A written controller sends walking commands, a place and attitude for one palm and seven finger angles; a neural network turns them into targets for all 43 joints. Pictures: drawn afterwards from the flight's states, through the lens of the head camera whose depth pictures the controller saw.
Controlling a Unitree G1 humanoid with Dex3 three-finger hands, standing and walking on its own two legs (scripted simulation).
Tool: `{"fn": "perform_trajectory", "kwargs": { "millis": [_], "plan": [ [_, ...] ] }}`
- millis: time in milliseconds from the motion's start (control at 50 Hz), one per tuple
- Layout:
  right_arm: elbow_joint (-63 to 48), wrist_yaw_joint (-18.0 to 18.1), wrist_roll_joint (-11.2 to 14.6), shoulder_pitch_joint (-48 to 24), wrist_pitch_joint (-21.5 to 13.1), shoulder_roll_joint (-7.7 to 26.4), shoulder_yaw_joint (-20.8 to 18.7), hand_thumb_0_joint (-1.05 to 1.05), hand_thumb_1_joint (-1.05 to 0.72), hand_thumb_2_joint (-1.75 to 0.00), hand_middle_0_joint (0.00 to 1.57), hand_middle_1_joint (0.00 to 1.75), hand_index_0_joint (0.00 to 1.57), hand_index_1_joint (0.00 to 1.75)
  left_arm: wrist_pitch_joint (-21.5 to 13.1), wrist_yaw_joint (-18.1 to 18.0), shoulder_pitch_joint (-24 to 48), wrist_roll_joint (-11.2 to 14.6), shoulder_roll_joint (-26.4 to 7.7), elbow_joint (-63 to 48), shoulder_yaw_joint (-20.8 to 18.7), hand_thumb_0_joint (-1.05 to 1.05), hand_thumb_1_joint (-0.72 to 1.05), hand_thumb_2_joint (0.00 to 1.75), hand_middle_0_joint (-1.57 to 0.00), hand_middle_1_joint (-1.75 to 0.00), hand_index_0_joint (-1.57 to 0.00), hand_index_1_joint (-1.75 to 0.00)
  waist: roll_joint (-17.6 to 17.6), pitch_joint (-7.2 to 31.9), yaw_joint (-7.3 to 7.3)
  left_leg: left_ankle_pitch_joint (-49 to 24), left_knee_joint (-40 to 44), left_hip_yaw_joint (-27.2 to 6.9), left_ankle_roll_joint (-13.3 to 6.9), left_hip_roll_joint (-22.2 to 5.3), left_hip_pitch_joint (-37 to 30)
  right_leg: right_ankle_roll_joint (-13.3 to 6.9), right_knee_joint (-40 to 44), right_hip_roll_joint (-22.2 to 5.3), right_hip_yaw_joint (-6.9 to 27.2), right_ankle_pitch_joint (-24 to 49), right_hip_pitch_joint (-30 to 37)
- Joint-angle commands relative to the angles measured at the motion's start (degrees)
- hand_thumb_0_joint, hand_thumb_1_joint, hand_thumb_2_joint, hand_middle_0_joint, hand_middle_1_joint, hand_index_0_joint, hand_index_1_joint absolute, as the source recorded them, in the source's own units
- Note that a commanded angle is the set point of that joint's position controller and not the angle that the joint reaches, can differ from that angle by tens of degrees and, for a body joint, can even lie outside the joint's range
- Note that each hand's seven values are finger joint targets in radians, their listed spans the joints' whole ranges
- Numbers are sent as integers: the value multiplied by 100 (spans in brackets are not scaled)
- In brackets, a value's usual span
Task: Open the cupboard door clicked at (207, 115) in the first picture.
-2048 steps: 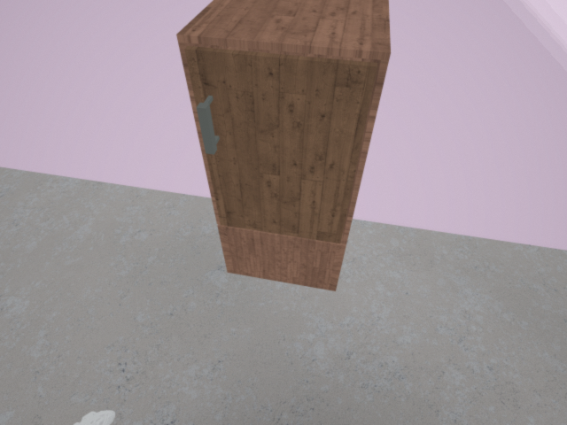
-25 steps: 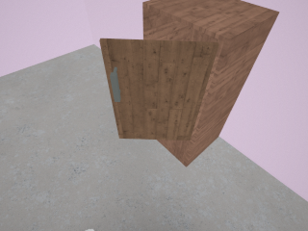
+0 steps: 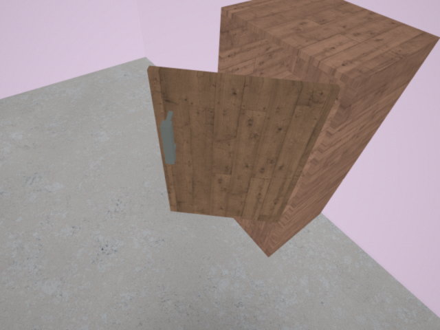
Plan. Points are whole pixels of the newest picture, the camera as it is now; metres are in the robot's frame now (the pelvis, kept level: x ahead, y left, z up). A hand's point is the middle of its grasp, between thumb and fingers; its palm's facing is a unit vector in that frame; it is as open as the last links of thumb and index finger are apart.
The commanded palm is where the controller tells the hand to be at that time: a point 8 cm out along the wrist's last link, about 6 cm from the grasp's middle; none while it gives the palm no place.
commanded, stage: come to a stop and stand still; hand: left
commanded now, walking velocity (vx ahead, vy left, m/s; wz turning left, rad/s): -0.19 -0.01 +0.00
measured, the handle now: (170, 137) +0.54 +0.17 -0.01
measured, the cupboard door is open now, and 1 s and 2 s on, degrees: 47 47 47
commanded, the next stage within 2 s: look again from close up in 1.12 s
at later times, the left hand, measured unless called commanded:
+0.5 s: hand out of the picture +0.05 +0.17 -0.18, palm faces +0.08 -0.98 -0.20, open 7.3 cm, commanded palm none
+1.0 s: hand out of the picture -0.07 +0.13 -0.18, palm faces +0.04 -0.99 -0.15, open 7.3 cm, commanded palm none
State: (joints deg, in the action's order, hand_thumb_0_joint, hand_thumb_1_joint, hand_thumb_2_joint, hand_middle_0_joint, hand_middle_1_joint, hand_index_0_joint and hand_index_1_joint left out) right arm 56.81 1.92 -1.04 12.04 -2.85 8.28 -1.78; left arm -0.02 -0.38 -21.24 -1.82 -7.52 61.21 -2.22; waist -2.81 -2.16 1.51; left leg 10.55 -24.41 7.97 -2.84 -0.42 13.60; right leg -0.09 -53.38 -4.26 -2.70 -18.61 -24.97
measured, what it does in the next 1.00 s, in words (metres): steps on the spot: right foot, then right foot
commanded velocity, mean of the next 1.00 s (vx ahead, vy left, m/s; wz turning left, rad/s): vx -0.03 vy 0.04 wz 0.00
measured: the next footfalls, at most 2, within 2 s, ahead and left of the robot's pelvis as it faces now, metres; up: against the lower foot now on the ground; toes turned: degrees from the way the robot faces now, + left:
right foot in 0.12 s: +0.09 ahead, -0.15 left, +0.00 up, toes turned -5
right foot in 0.70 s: -0.03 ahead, -0.13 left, +0.00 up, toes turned +2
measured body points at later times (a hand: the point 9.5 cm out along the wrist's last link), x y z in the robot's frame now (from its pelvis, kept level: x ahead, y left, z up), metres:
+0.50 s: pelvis -0.01 -0.02 -0.01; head +0.00 +0.00 +0.44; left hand +0.04 +0.22 -0.17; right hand +0.01 -0.24 -0.15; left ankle +0.00 +0.07 -0.74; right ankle +0.03 -0.15 -0.73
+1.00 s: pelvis -0.05 -0.03 +0.00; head -0.05 -0.02 +0.45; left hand -0.07 +0.18 -0.16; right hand -0.06 -0.25 -0.16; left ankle +0.00 +0.07 -0.74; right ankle -0.07 -0.14 -0.74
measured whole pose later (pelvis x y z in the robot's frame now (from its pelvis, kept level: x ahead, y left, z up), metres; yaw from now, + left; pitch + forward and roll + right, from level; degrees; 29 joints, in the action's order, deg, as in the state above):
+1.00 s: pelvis -0.05 -0.03 +0.00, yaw +1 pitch -2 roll +0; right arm 64.0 0.9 -0.6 16.4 1.3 7.5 -0.1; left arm 0.3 -2.1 -18.6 -1.0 -7.1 63.1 0.0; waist -1.0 -2.0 -0.5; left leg 8.1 -23.2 5.6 -2.0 0.0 13.4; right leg -0.5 -24.9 -0.7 -2.9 -15.6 -7.6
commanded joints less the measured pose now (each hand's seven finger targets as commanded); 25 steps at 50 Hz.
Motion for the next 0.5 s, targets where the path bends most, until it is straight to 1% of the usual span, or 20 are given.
{"fn": "perform_trajectory", "kwargs": {
  "millis": [0,20,40,60,80,100,120,140,160,180,240,280,320,360,380,400,420,440,460,480],
  "plan": [
    [-88,25,-22,219,52,619,-48,0,-90,-90,20,30,20,30,-17,-86,-495,53,102,-121,91,0,90,90,-20,-30,-20,-30,833,219,-15,-2170,562,-625,-661,-1402,163,184,1344,15,-146,365,927],
    [-56,26,-20,208,94,604,-45,0,-90,-90,20,30,20,30,-26,-98,-453,39,-1,-135,81,0,90,90,-20,-30,-20,-30,878,109,-18,-2026,424,-678,-596,-1343,259,190,1731,52,-195,510,1076],
    [-50,24,-11,172,136,651,-63,0,-90,-90,20,30,20,30,-27,-100,-545,39,-77,-122,56,0,90,90,-20,-30,-20,-30,871,167,42,-1717,229,-669,-482,-1266,247,206,2201,57,-213,820,1291],
    [-41,12,9,167,178,625,-78,0,-90,-90,20,30,20,30,-54,-110,-604,24,-234,-131,28,0,90,90,-20,-30,-20,-30,629,163,82,-1163,-27,-627,-266,-1062,333,207,2664,6,-111,1275,1492],
    [-54,-6,38,212,217,495,-85,0,-90,-90,20,30,20,30,-105,-132,-599,-2,-499,-169,-11,0,90,90,-20,-30,-20,-30,82,178,44,-303,-410,-473,24,-678,427,85,2903,-343,530,2219,1504],
    [-81,-40,70,336,270,338,-65,0,-90,-90,20,30,20,30,-130,-137,-370,-3,-758,-241,-25,0,90,90,-20,-30,-20,-30,-409,170,-136,637,-621,-281,230,-294,535,-213,2945,-891,1033,3000,1349],
    [-28,-65,67,551,328,239,-60,0,-90,-90,20,30,20,30,-122,-135,-178,22,-952,-328,-40,0,90,90,-20,-30,-20,-30,-398,192,-216,982,-823,-267,317,-99,383,-473,3060,-1253,1051,3377,1196],
    [22,-66,79,558,368,167,-62,0,-90,-90,20,30,20,30,-115,-144,-44,38,-980,-382,-35,0,90,90,-20,-30,-20,-30,-511,357,-235,1028,-999,-264,348,-91,152,-602,3113,-1325,1103,3445,1120],
    [70,-56,65,516,406,212,-75,0,-90,-90,20,30,20,30,-134,-165,75,51,-958,-398,-58,0,90,90,-20,-30,-20,-30,-959,433,-208,1159,-1223,-293,385,-135,137,-676,3156,-1243,1138,3499,1133],
    [80,-52,65,507,426,287,-86,0,-90,-90,20,30,20,30,-120,-181,206,58,-917,-420,-47,0,90,90,-20,-30,-20,-30,-1080,358,-169,1330,-1411,-383,402,-130,249,-755,3183,-1264,1068,3547,1182],
    [103,-58,73,434,462,291,-92,0,-90,-90,20,30,20,30,-80,-218,256,33,-1008,-495,-127,0,90,90,-20,-30,-20,-30,-836,322,-55,1577,-1632,-431,461,-57,532,-967,3130,-1366,1095,3892,1495],
    [70,-64,68,411,476,290,-106,0,-90,-90,20,30,20,30,-38,-232,287,25,-1104,-527,-195,0,90,90,-20,-30,-20,-30,-710,327,1,1558,-1531,-447,482,-34,539,-1082,3122,-1444,1194,3724,1537],
    [102,-72,75,543,478,260,-113,0,-90,-90,20,30,20,30,4,-244,434,31,-1168,-577,-243,0,90,90,-20,-30,-20,-30,-712,353,-40,1272,-1060,-408,485,-28,314,-1054,3076,-1425,1149,3170,1462],
    [204,-75,61,886,444,233,-92,0,-90,-90,20,30,20,30,59,-237,651,62,-1159,-663,-270,0,90,90,-20,-30,-20,-30,-597,370,-189,530,-178,-391,419,-45,-316,-786,2934,-1198,1016,2123,984],
    [238,-65,44,992,407,319,-104,0,-90,-90,20,30,20,30,89,-223,735,87,-1012,-724,-255,0,90,90,-20,-30,-20,-30,-164,345,-210,279,190,-571,329,-226,-593,-588,2690,-903,785,1486,720],
    [171,-56,-1,953,366,543,-135,0,-90,-90,20,30,20,30,125,-197,738,107,-756,-800,-218,0,90,90,-20,-30,-20,-30,752,282,-164,-22,605,-1342,71,-817,-460,-317,2257,-369,365,622,479],
    [28,-61,-22,702,367,720,-166,0,-90,-90,20,30,20,30,181,-195,758,89,-529,-857,-167,0,90,90,-20,-30,-20,-30,1667,34,-89,-280,1110,-1911,-278,-1413,153,-45,1793,53,-130,-367,523],
    [-34,-47,-32,431,352,683,-147,0,-90,-90,20,30,20,30,229,-210,943,48,-602,-804,-149,0,90,90,-20,-30,-20,-30,1690,-172,-150,-176,1431,-2002,-550,-1515,697,-21,1068,111,64,-770,723],
    [-118,-12,-28,217,325,602,-114,0,-90,-90,20,30,20,30,258,-192,833,43,-592,-750,-159,0,90,90,-20,-30,-20,-30,1400,-221,-33,73,1525,-1890,-666,-1456,922,-52,597,59,287,-754,774],
    [-152,5,-35,118,318,593,-94,0,-90,-90,20,30,20,30,257,-166,709,31,-517,-670,-153,0,90,90,-20,-30,-20,-30,1057,-278,38,192,1439,-1743,-659,-1334,922,-77,380,92,320,-624,714]
  ]
}}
